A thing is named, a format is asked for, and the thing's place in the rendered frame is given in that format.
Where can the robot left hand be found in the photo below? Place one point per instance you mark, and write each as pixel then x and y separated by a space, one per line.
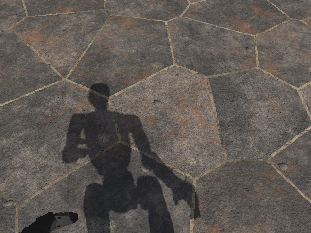
pixel 50 221

